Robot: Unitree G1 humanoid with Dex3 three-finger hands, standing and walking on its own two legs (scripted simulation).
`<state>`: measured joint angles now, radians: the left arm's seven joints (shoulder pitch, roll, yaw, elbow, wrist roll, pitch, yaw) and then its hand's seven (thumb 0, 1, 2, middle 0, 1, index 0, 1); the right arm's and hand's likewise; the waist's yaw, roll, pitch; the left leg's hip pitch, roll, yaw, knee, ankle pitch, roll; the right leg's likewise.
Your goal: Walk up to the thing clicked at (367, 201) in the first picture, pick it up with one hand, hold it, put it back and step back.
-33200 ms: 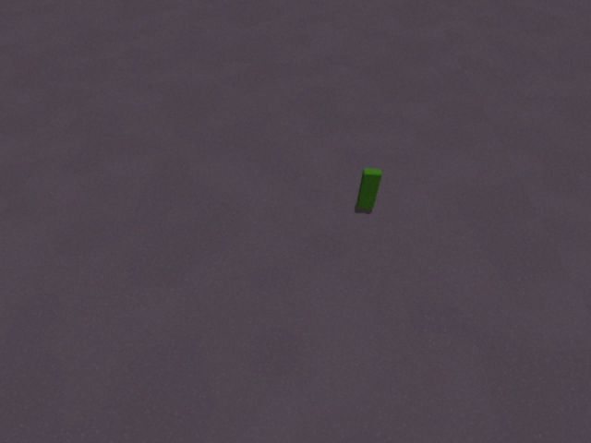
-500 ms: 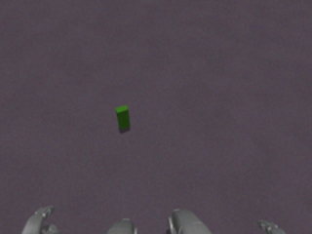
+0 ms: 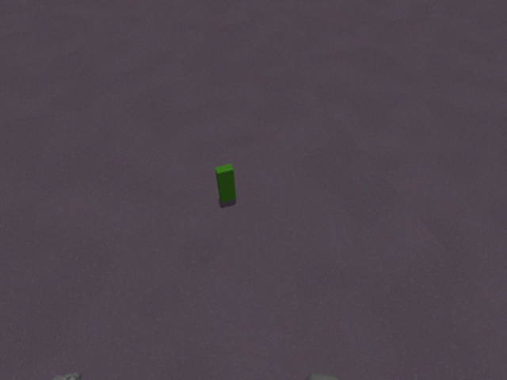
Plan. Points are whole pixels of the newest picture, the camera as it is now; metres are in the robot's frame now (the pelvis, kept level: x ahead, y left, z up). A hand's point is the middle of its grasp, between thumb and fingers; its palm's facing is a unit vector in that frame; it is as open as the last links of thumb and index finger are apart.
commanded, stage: step back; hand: left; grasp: from the side
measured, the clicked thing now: (226, 183) +1.00 +0.17 -0.65
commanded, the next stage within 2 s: stand in 0.86 s
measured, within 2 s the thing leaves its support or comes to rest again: neither
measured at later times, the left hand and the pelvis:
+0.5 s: hand out of the picture +0.08 +0.27 -0.15, palm faces +0.01 -0.93 -0.36, open 7.3 cm; pelvis +0.02 +0.01 +0.01, yaw +0 degrees
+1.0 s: hand (109, 367) +0.16 +0.26 -0.13, palm faces -0.06 -0.94 -0.34, open 7.3 cm; pelvis +0.04 +0.02 +0.02, yaw -2 degrees
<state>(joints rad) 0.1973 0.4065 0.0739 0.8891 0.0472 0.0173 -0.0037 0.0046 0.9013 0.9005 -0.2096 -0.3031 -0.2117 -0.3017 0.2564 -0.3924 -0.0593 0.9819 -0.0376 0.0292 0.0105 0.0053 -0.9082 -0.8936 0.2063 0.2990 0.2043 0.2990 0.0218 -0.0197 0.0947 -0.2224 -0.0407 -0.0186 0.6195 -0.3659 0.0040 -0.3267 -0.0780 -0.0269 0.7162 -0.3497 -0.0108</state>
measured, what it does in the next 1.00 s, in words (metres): steps on the spot: left foot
